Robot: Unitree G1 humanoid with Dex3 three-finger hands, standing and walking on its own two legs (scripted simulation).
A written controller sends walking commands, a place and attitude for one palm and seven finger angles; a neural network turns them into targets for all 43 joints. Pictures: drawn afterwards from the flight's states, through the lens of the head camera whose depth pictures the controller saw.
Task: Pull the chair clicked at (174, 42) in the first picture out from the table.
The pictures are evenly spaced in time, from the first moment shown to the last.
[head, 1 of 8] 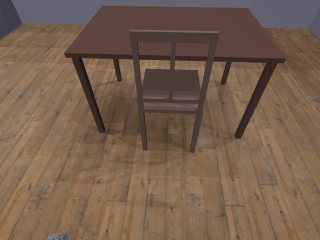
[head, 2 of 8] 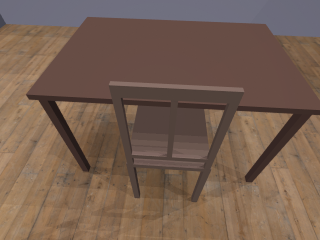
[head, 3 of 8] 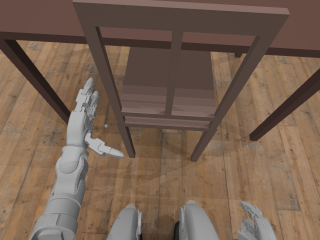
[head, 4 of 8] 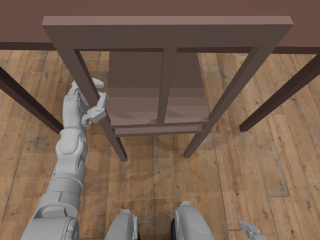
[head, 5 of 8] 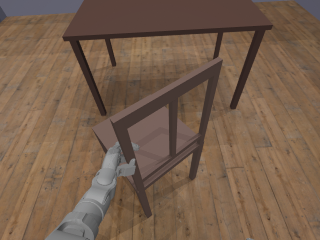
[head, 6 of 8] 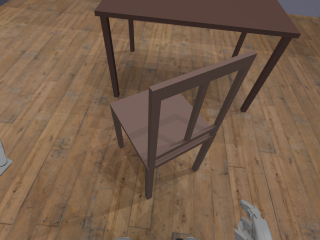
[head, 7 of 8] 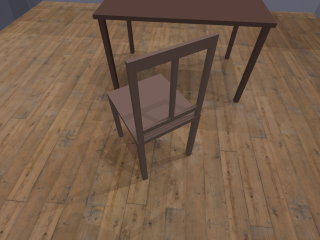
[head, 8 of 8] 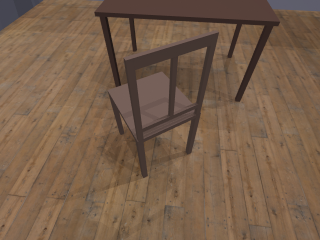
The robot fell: no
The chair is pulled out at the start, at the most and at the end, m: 0.00 0.60 0.60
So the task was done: yes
